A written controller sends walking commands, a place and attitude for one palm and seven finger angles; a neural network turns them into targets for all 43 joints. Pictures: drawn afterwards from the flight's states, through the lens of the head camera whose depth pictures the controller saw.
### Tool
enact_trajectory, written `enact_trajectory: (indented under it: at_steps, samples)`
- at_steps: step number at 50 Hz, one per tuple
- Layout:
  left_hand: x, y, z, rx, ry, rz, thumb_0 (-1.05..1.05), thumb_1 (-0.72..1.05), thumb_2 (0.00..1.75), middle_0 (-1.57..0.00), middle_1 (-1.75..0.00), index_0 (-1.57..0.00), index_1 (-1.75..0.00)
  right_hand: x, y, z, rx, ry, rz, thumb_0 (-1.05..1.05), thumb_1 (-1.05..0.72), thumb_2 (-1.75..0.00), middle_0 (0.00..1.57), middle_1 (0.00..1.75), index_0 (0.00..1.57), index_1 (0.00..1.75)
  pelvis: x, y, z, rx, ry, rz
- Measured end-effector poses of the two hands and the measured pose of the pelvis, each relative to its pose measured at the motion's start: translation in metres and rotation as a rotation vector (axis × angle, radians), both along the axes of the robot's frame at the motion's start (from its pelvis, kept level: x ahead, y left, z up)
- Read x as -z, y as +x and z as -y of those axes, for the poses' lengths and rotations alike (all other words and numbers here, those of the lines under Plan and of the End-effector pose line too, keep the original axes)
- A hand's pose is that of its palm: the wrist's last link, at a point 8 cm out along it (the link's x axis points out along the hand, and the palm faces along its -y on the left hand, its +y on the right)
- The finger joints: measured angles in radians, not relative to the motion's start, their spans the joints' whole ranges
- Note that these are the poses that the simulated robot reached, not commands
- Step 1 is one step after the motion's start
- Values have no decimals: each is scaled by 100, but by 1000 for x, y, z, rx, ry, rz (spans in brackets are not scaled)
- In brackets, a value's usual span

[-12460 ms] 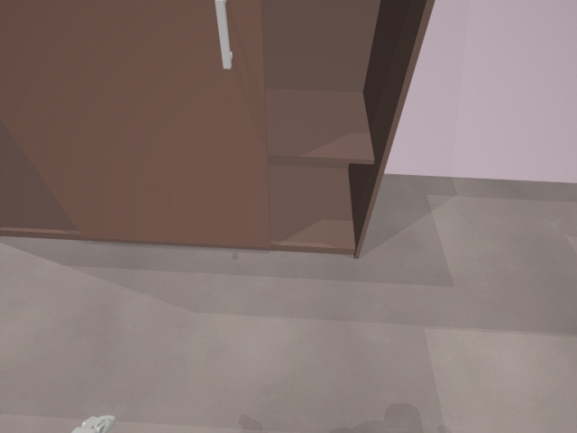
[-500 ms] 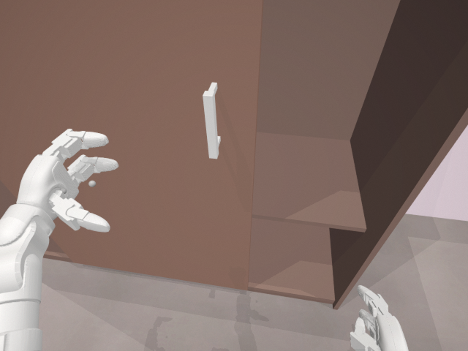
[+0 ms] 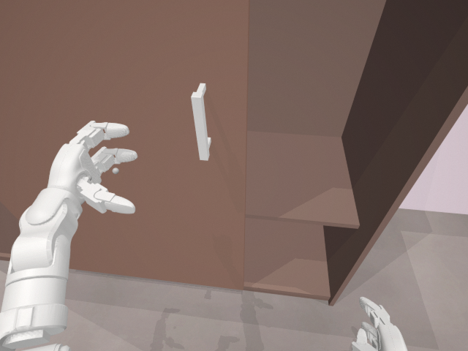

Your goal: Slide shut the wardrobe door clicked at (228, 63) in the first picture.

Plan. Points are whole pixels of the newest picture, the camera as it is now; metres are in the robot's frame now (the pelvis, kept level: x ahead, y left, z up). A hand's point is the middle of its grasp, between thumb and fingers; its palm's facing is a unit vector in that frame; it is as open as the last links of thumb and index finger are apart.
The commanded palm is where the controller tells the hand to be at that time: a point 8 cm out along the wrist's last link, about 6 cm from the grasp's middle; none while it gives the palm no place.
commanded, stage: move the hooked fingers beside the handle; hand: left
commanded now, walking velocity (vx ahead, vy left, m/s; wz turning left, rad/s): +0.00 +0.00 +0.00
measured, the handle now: (203, 123) +0.49 +0.09 +0.15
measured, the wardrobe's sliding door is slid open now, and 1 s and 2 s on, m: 0.36 0.36 0.36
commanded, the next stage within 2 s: feel for the door with the fingertips in 1.54 s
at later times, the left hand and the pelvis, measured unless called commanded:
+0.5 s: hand (153, 149) +0.40 +0.16 +0.16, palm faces -0.05 -1.00 -0.01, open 14.0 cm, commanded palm +0.38 +0.22 +0.16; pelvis +0.00 +0.00 +0.00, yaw -1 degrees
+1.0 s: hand (169, 140) +0.44 +0.15 +0.15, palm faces -0.04 -1.00 -0.01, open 14.0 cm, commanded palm +0.41 +0.20 +0.16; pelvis +0.00 +0.00 +0.00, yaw -2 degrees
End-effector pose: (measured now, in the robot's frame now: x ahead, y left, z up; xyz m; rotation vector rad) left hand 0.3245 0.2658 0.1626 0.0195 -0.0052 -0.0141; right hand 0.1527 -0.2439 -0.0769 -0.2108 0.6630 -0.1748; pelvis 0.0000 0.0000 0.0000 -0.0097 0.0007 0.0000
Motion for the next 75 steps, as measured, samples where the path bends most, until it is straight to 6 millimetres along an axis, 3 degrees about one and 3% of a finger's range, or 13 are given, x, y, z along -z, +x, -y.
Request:
enact_trajectory:
  at_steps: [12,30,42,53,68,75]
  samples:
    - [1,32,29,38,-9,-7,-1,-51,30,-30,-120,-30,-120,7,-13,3,26,2,-62,2,-90,-90,20,30,21,30,-1,1,-1,3,2,-18]
    - [3,67,52,32,-13,-31,-1,-50,30,-30,-120,-30,-120,18,-42,8,71,9,-163,1,-91,-90,20,30,21,30,-1,0,-1,11,1,-39]
    - [2,96,73,47,-17,-25,-1,-50,30,-30,-120,-30,-120,25,-70,11,104,15,-235,1,-91,-90,20,30,21,30,-1,-2,-3,20,2,-69]
    - [11,88,61,20,-5,-32,-1,-50,30,-30,-120,-30,-120,27,-87,12,140,26,-264,1,-91,-90,20,30,21,30,-1,-1,-3,36,2,-64]
    - [6,85,69,45,-22,-35,-1,-51,30,-30,-120,-30,-120,20,-61,6,87,17,-193,1,-91,-90,20,30,21,30,-1,-7,-6,16,0,-61]
    - [7,86,66,31,-24,-19,-1,-50,30,-30,-120,-30,-120,19,-61,2,85,26,-180,1,-91,-90,20,30,21,30,0,-9,-6,27,2,-61]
